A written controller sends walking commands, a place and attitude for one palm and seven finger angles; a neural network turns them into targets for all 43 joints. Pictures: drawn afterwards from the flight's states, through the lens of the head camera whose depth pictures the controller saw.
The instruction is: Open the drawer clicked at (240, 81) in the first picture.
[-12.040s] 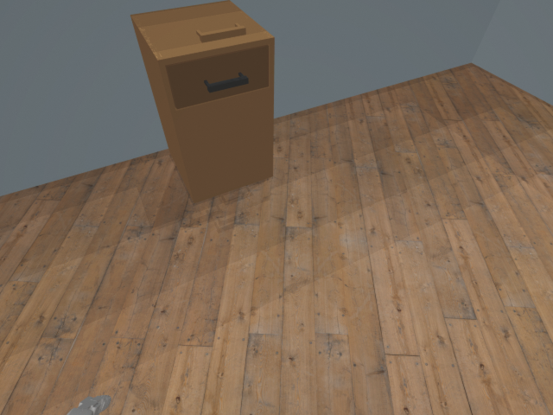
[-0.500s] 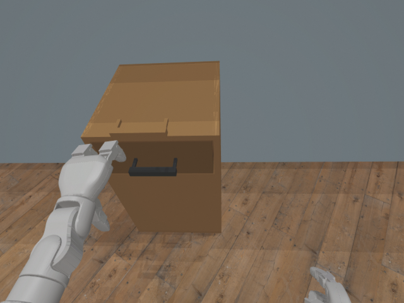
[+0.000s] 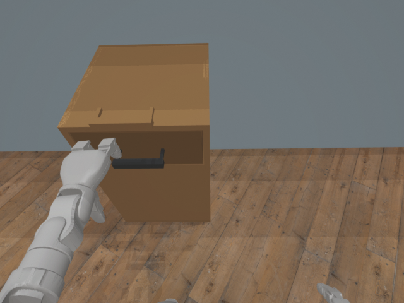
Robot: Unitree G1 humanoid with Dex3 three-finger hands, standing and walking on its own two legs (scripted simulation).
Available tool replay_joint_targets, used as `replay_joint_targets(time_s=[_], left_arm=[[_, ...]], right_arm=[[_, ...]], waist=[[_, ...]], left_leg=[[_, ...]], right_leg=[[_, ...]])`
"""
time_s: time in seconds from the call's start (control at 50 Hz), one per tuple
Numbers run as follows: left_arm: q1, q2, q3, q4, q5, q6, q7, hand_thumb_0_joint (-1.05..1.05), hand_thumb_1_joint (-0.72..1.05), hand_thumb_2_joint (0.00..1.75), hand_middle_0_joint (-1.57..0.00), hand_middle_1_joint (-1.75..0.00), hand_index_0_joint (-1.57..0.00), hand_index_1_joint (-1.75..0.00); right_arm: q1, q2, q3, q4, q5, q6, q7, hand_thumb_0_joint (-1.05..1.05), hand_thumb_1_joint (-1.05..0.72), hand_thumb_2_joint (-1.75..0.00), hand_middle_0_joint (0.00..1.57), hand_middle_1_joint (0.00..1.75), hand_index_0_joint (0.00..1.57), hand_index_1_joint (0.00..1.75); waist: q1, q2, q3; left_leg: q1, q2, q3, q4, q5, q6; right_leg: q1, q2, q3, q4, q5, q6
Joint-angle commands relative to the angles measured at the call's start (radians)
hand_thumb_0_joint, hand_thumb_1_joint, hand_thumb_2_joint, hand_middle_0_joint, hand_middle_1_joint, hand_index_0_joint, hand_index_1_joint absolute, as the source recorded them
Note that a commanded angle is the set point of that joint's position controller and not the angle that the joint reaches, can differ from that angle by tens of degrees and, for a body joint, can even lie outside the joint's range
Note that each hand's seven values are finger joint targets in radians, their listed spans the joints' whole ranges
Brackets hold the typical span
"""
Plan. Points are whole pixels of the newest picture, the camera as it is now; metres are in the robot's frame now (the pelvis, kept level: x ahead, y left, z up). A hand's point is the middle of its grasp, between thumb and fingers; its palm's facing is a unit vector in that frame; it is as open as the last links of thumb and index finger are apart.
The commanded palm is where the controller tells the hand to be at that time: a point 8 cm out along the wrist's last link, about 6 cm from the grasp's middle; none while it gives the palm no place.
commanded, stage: move the hooked fingers above the handle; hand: left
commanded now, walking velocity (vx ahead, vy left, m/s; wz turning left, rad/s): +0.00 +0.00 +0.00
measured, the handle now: (139, 157) +0.53 +0.25 -0.14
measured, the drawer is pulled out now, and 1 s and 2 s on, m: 0.00 0.00 0.00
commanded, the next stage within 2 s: none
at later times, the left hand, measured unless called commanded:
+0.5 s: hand (117, 172) +0.40 +0.25 -0.04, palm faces -0.10 -0.05 -0.99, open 13.8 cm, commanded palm +0.40 +0.24 +0.03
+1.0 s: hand (135, 161) +0.47 +0.23 -0.08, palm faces -0.07 -0.04 -1.00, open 13.8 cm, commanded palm +0.47 +0.23 -0.03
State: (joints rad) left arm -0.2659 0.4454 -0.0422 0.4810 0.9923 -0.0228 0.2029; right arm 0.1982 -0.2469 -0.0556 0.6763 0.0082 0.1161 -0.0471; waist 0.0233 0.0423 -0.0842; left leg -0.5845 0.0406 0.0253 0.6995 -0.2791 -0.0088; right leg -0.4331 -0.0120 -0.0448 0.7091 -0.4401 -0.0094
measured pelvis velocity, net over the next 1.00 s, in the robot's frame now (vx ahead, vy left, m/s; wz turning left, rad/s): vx -0.03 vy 0.02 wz -0.06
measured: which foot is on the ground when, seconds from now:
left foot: down 0.00-1.00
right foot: down 0.00-1.00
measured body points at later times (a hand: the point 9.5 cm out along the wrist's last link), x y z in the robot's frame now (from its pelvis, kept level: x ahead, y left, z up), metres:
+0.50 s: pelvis +0.00 +0.02 -0.02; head +0.07 +0.02 +0.42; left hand +0.40 +0.25 +0.02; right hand +0.04 -0.25 -0.16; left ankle +0.04 +0.13 -0.71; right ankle -0.06 -0.11 -0.71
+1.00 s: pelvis -0.03 +0.02 -0.07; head +0.10 +0.04 +0.36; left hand +0.47 +0.23 -0.03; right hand -0.05 -0.26 -0.18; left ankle +0.04 +0.13 -0.71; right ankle -0.06 -0.11 -0.71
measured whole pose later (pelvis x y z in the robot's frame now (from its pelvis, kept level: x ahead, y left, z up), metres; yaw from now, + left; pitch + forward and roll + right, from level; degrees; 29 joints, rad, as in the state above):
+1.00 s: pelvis -0.03 +0.02 -0.07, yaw -3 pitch +26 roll -4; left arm -0.82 0.53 0.02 1.13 1.15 -0.09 0.40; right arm 0.35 -0.24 -0.05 0.74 -0.05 0.09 -0.03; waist -0.16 0.05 -0.20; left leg -1.18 0.08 0.01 1.11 -0.39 0.02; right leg -1.01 0.02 -0.04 1.09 -0.54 0.01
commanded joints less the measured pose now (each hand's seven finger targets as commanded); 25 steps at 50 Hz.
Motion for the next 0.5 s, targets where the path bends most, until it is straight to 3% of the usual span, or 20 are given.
replay_joint_targets(time_s=[0.0, 0.06, 0.12, 0.16, 0.18, 0.26, 0.3, 0.4, 0.48], left_arm=[[-0.364, 0.216, 0.096, -0.156, 0.006, -0.041, 0.036, 0.00, -0.50, 0.30, -0.30, -1.20, -0.30, -1.20], [-0.400, 0.235, 0.124, -0.175, 0.021, -0.085, 0.063, 0.00, -0.50, 0.30, -0.30, -1.20, -0.30, -1.20], [-0.411, 0.197, 0.114, -0.111, 0.032, -0.093, 0.106, 0.00, -0.50, 0.30, -0.30, -1.20, -0.30, -1.20], [-0.389, 0.247, 0.170, -0.042, 0.045, -0.079, 0.135, 0.00, -0.50, 0.30, -0.30, -1.20, -0.30, -1.20], [-0.365, 0.219, 0.154, -0.011, 0.049, -0.062, 0.149, 0.00, -0.50, 0.30, -0.30, -1.20, -0.30, -1.20], [-0.410, 0.250, 0.164, 0.064, 0.073, -0.014, 0.183, 0.00, -0.50, 0.30, -0.30, -1.20, -0.30, -1.20], [-0.475, 0.216, 0.122, 0.091, 0.077, -0.001, 0.184, 0.00, -0.50, 0.30, -0.30, -1.20, -0.30, -1.20], [-0.640, 0.175, 0.055, 0.126, 0.079, -0.039, 0.174, 0.00, -0.50, 0.30, -0.30, -1.20, -0.30, -1.20], [-0.708, 0.188, 0.070, 0.158, 0.095, -0.088, 0.193, 0.00, -0.50, 0.30, -0.30, -1.20, -0.30, -1.20]], right_arm=[[0.008, -0.126, -0.054, -0.106, -0.007, -0.032, -0.009, 0.00, -0.90, -0.90, 0.20, 0.30, 0.20, 0.30], [0.038, -0.124, -0.064, -0.099, -0.015, -0.028, -0.009, 0.00, -0.90, -0.90, 0.20, 0.30, 0.20, 0.30], [0.058, -0.122, -0.068, -0.088, -0.017, -0.025, -0.001, 0.00, -0.90, -0.90, 0.20, 0.30, 0.20, 0.30], [0.076, -0.131, -0.070, -0.082, -0.018, -0.018, 0.004, 0.00, -0.90, -0.90, 0.20, 0.30, 0.20, 0.30], [0.076, -0.129, -0.072, -0.088, -0.017, -0.015, 0.008, 0.00, -0.90, -0.90, 0.20, 0.30, 0.20, 0.30], [0.106, -0.139, -0.072, -0.083, -0.018, -0.003, 0.015, 0.00, -0.90, -0.90, 0.20, 0.30, 0.20, 0.30], [0.116, -0.140, -0.074, -0.078, -0.018, 0.000, 0.014, 0.00, -0.90, -0.90, 0.20, 0.30, 0.20, 0.30], [0.154, -0.141, -0.080, -0.052, -0.019, -0.005, 0.003, 0.00, -0.90, -0.90, 0.20, 0.30, 0.20, 0.30], [0.185, -0.141, -0.083, -0.030, -0.031, -0.013, 0.000, 0.00, -0.90, -0.90, 0.20, 0.30, 0.20, 0.30]], waist=[[-0.037, -0.033, -0.310], [-0.033, 0.024, -0.376], [-0.043, 0.022, -0.359], [-0.029, 0.006, -0.361], [-0.030, -0.006, -0.358], [-0.032, 0.003, -0.409], [-0.061, -0.018, -0.404], [-0.114, 0.022, -0.400], [-0.122, 0.053, -0.432]], left_leg=[[0.265, -0.077, 0.019, 0.014, 0.288, 0.063], [0.288, -0.069, 0.009, 0.040, 0.330, 0.060], [0.258, -0.061, 0.005, 0.065, 0.335, 0.056], [0.218, -0.057, -0.001, 0.067, 0.327, 0.052], [0.207, -0.058, 0.006, 0.073, 0.322, 0.052], [0.182, -0.054, 0.012, 0.084, 0.330, 0.049], [0.178, -0.049, 0.010, 0.088, 0.305, 0.051], [0.219, -0.037, -0.014, 0.106, 0.262, 0.052], [0.216, -0.029, -0.034, 0.143, 0.262, 0.050]], right_leg=[[-0.041, 0.052, 0.029, -0.079, 0.469, -0.012], [-0.073, 0.060, 0.021, -0.043, 0.460, -0.020], [-0.135, 0.067, 0.007, -0.015, 0.437, -0.025], [-0.142, 0.074, -0.002, 0.002, 0.416, -0.028], [-0.144, 0.075, -0.002, 0.003, 0.417, -0.027], [-0.145, 0.077, -0.002, 0.020, 0.426, -0.027], [-0.169, 0.078, -0.002, 0.018, 0.404, -0.024], [-0.281, 0.081, -0.004, 0.021, 0.312, -0.027], [-0.363, 0.084, -0.009, 0.061, 0.271, -0.032]])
